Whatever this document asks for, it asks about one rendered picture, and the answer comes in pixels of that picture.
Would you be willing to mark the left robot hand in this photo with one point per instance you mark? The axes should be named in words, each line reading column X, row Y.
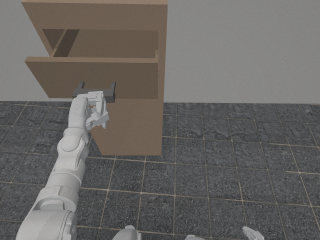
column 80, row 111

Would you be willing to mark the right robot hand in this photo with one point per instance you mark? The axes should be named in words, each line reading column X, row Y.
column 252, row 234

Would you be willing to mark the drawer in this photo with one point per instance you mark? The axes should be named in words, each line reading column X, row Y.
column 98, row 57

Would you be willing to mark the left robot shin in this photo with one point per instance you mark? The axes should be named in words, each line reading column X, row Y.
column 129, row 227

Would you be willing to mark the left robot upper arm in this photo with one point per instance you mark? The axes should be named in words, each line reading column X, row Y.
column 50, row 225

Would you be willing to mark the handle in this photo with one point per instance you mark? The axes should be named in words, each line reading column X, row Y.
column 109, row 94

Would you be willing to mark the left robot thigh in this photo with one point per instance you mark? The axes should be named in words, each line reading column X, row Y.
column 128, row 234

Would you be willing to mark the cabinet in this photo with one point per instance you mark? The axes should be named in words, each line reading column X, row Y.
column 135, row 126

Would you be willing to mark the robot left forearm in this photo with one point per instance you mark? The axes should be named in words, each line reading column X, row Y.
column 62, row 188

